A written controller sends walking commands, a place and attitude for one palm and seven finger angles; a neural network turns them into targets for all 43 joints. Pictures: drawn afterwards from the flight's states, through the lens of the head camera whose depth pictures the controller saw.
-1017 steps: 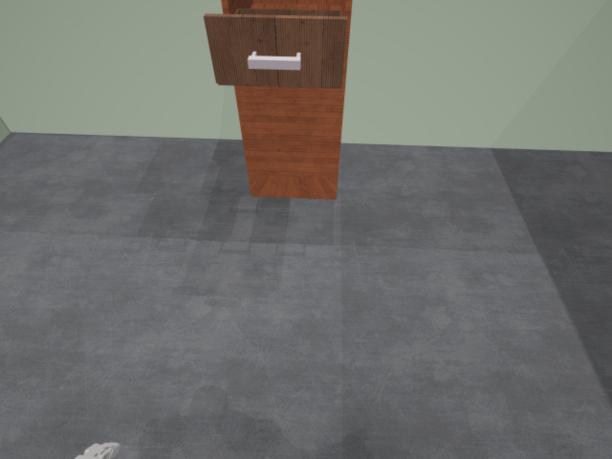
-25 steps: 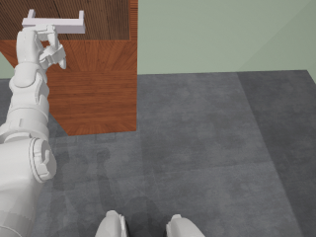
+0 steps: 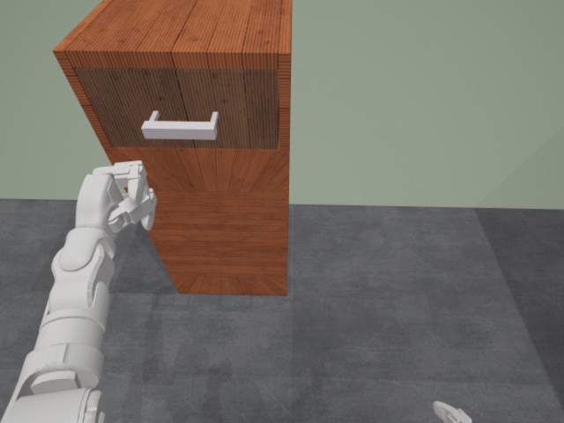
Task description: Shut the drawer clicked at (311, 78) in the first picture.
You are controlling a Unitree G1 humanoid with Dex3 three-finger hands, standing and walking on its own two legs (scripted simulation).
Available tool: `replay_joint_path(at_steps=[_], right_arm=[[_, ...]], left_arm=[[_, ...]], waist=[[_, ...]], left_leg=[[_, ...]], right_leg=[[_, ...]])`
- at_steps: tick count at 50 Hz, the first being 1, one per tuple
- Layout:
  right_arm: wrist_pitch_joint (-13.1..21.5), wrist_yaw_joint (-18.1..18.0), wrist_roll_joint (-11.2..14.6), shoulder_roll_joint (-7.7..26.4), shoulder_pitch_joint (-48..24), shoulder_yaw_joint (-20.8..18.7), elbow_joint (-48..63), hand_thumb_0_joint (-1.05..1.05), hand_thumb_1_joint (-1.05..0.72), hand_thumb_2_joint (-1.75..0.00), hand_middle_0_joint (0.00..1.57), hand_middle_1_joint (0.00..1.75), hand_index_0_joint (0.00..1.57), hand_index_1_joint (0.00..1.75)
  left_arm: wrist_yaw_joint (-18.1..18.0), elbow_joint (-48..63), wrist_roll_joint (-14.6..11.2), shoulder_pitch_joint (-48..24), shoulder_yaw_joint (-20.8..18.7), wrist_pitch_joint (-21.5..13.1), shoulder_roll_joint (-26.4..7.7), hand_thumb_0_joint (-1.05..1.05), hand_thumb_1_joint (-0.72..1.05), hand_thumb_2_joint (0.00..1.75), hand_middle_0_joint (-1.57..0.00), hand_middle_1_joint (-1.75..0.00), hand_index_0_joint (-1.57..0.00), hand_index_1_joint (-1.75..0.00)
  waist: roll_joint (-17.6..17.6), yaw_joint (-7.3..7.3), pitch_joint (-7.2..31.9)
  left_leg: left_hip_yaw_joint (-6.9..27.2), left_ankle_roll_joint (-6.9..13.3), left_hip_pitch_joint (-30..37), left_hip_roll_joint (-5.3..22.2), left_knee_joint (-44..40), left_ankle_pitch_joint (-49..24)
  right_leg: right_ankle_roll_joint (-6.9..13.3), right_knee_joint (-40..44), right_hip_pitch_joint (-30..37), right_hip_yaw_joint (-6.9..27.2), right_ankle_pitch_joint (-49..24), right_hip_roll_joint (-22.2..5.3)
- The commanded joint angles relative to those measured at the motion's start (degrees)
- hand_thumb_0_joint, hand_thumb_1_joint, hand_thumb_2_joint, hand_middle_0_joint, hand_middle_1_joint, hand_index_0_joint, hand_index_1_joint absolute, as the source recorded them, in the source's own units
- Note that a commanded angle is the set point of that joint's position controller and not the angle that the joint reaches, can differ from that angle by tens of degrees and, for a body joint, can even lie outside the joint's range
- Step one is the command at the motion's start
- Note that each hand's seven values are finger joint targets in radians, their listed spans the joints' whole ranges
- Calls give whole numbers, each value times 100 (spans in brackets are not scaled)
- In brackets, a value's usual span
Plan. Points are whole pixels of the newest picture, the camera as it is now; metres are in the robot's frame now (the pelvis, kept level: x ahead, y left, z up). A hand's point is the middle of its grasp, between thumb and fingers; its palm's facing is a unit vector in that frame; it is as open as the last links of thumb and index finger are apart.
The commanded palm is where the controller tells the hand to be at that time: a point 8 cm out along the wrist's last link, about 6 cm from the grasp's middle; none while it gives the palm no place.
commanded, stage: draw the hand back to the body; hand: left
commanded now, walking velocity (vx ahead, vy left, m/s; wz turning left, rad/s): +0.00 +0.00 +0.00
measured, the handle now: (182, 123) +0.64 +0.19 +0.07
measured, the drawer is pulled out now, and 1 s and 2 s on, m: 0.00 0.00 0.00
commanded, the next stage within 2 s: step back with the hand held close in 0.94 s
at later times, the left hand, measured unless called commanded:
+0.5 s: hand (79, 271) +0.26 +0.21 +0.17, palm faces +0.31 -0.91 -0.29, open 3.2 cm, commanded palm +0.20 +0.26 +0.18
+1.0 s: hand (2, 341) +0.18 +0.24 +0.19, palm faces +0.41 -0.83 -0.38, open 3.2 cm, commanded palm +0.13 +0.28 +0.21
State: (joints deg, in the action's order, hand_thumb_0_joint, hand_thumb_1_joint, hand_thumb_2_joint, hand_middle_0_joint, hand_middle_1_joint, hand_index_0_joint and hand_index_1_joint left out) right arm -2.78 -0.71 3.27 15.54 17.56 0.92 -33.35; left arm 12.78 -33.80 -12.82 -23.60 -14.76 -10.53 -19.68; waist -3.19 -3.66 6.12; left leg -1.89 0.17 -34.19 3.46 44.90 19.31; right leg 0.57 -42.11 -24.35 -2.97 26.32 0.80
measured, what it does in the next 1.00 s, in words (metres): stands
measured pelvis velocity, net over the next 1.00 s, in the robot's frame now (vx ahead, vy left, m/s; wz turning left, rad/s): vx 0.00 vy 0.00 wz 0.00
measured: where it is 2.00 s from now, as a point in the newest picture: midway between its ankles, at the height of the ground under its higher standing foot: outside the picture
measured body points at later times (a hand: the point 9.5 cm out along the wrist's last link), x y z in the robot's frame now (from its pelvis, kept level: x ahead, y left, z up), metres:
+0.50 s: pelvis +0.00 -0.01 +0.03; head -0.02 -0.04 +0.48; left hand +0.23 +0.26 +0.18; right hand +0.18 -0.23 -0.06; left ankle +0.03 +0.12 -0.71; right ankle -0.06 -0.11 -0.71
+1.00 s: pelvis +0.00 +0.00 +0.03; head -0.02 -0.03 +0.48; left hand +0.15 +0.28 +0.21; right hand +0.20 -0.22 -0.05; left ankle +0.03 +0.12 -0.71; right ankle -0.06 -0.11 -0.71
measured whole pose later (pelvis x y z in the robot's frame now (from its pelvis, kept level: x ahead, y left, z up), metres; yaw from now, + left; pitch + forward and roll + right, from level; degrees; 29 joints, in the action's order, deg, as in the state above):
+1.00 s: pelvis +0.00 +0.00 +0.03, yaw +0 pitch -5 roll +0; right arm 4.0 -4.4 0.0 13.7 10.6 1.1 -35.1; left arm -5.7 24.2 -4.6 29.8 -15.5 -6.1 -17.6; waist -4.6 4.2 -1.3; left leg -3.2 0.0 -8.5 1.7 23.8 10.7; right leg 0.4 -20.3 1.1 -2.3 16.9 -0.1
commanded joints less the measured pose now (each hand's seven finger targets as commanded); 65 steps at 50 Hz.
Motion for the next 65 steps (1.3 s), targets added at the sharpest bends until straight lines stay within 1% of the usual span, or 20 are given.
replay_joint_path(at_steps=[1, 3, 4, 6, 8, 14, 15, 19, 22, 28, 31, 38, 41, 52, 53, 54, 56, 57, 59, 65], right_arm=[[350, -155, 84, 756, -209, -269, 778, 0, -90, -90, 20, 30, 20, 30], [427, -180, 105, 743, -379, -232, 866, 0, -90, -90, 20, 30, 20, 30], [389, -235, 67, 589, -838, -221, 948, 0, -90, -90, 20, 30, 20, 30], [389, -308, 36, 583, -910, -196, 917, 0, -90, -90, 20, 30, 20, 30], [366, -363, 18, 605, -999, -186, 839, 0, -90, -90, 20, 30, 20, 30], [518, -398, -68, 480, -1303, -116, 825, 0, -90, -90, 20, 30, 20, 30], [564, -390, -101, 464, -1320, -124, 810, 0, -90, -90, 20, 30, 20, 30], [623, -350, -155, 463, -1417, -124, 840, 0, -90, -90, 20, 30, 20, 30], [635, -328, -176, 427, -1478, -147, 847, 0, -90, -90, 20, 30, 20, 30], [712, -315, -235, 402, -1542, -182, 878, 0, -90, -90, 20, 30, 20, 30], [775, -313, -258, 360, -1520, -192, 893, 0, -90, -90, 20, 30, 20, 30], [936, -346, -270, 317, -1516, -250, 922, 0, -90, -90, 20, 30, 20, 30], [924, -385, -266, 365, -1419, -235, 854, 0, -90, -90, 20, 30, 20, 30], [1025, -420, -321, 314, -1472, -200, 829, 0, -90, -90, 20, 30, 20, 30], [1033, -418, -320, 319, -1496, -206, 804, 0, -90, -90, 20, 30, 20, 30], [823, -367, -320, 447, -1431, -202, 984, 0, -90, -90, 20, 30, 20, 30], [593, -337, -335, 355, -1377, -231, 946, 0, -90, -90, 20, 30, 20, 30], [524, -321, -328, 380, -1349, -260, 1003, 0, -90, -90, 20, 30, 20, 30], [422, -325, -317, 389, -1326, -294, 1107, 0, -90, -90, 20, 30, 20, 30], [244, -348, -257, 347, -1325, -366, 1351, 0, -90, -90, 20, 30, 20, 30]], left_arm=[[193, 1710, -288, -1727, -206, -201, -1090, 0, 90, 90, -140, -160, -140, -160], [243, 2014, -350, -1312, -188, -118, -1083, 0, 90, 90, -140, -160, -140, -160], [-473, 2722, 306, -1134, -16, -132, -1257, 0, 90, 90, -140, -160, -140, -160], [-1104, 2921, 466, -390, 223, 57, -775, 0, 90, 90, -140, -160, -140, -160], [-1426, 3081, 553, -108, 102, 184, -911, 0, 90, 90, -140, -160, -140, -160], [-1813, 4365, 762, 402, -26, 170, -968, 0, 90, 90, -140, -160, -140, -160], [-1850, 4507, 766, 718, -5, 168, -881, 0, 90, 90, -140, -160, -140, -160], [-1869, 4900, 756, 1840, -99, 199, -831, 0, 90, 90, -140, -160, -140, -160], [-1850, 5356, 739, 2436, -154, 197, -751, 0, 90, 90, -140, -160, -140, -160], [-1822, 6149, 729, 3563, -507, 151, -908, 0, 90, 90, -140, -160, -140, -160], [-1839, 6678, 742, 4015, -567, 79, -859, 0, 90, 90, -140, -160, -140, -160], [-1845, 7187, 741, 5318, -925, 22, -938, 0, 90, 90, -140, -160, -140, -160], [-1850, 6972, 763, 4957, -662, 48, -711, 0, 90, 90, -140, -160, -140, -160], [-1917, 7168, 800, 4924, -782, 70, -826, 0, 90, 90, -140, -160, -140, -160], [-1911, 7129, 812, 4957, -832, 83, -875, 0, 90, 90, -140, -160, -140, -160], [-1916, 7595, 873, 4452, -1435, -94, -1516, 0, 90, 90, -140, -160, -140, -160], [-1827, 6981, 900, 5259, -1001, -98, -933, 0, 90, 90, -140, -160, -140, -160], [-1810, 7038, 905, 5346, -962, -112, -900, 0, 90, 90, -140, -160, -140, -160], [-1809, 7158, 907, 5528, -1012, -163, -947, 0, 90, 90, -140, -160, -140, -160], [-1889, 7472, 862, 5975, -1268, -183, -1170, 0, 90, 90, -140, -160, -140, -160]], waist=[[143, 0, 1307], [79, 102, 1222], [86, 329, 992], [172, 268, 720], [644, 280, 473], [-201, 380, 465], [-168, 409, 487], [347, 502, 174], [103, 530, 59], [223, 640, -160], [-35, 641, -127], [268, 754, -414], [261, 623, -649], [78, 759, -376], [48, 767, -466], [178, 487, -941], [294, 463, -739], [229, 454, -586], [38, 455, -272], [108, 492, 191]], left_leg=[[136, 271, 2082, -319, -546, -1506], [139, 273, 2153, -336, -641, -1465], [-7, 231, 2461, -327, -951, -1326], [31, 203, 2539, -277, -1273, -1133], [24, 220, 2536, -263, -1475, -1075], [-55, 201, 3278, -304, -1927, -1383], [-45, 187, 3383, -273, -1986, -1516], [-92, 211, 3419, -271, -2163, -1700], [-137, 196, 3523, -260, -2216, -1796], [-161, 202, 3593, -281, -2233, -1899], [-162, 194, 3654, -282, -2216, -1959], [-151, 185, 3550, -268, -2177, -1971], [-120, 190, 3518, -251, -2233, -1681], [-80, 181, 3575, -280, -2214, -1965], [-82, 162, 3560, -274, -2227, -1945], [-76, 259, 3144, -150, -2026, -1705], [-82, 244, 3053, -126, -1968, -1833], [-91, 231, 3050, -89, -1991, -2011], [-75, 235, 3145, -30, -2041, -2532], [-41, 226, 3105, 99, -2061, -3099]], right_leg=[[-34, 787, -46, 77, -2677, 192], [-10, 846, 114, 77, -2602, 174], [35, 1289, 60, 289, -2373, 45], [21, 1471, 287, 225, -2113, 27], [2, 1688, 564, 213, -2059, 41], [35, 2112, 1072, 244, -2250, 0], [49, 2097, 1189, 205, -2352, 4], [1, 2303, 1376, 185, -2577, 12], [0, 2368, 1477, 191, -2658, -10], [-24, 2612, 1500, 194, -2666, 8], [-17, 2573, 1527, 181, -2704, -22], [-47, 2705, 1423, 150, -2677, 44], [-64, 2718, 1253, 147, -2305, 18], [-18, 2611, 1551, 171, -2609, -18], [-15, 2701, 1508, 185, -2571, 13], [-79, 2901, 918, 571, -2907, -274], [-114, 2748, 1038, 480, -3130, -375], [-129, 2634, 1125, 425, -3166, -362], [-148, 2423, 1265, 321, -3254, -301], [-196, 2063, 1337, 231, -3217, -182]])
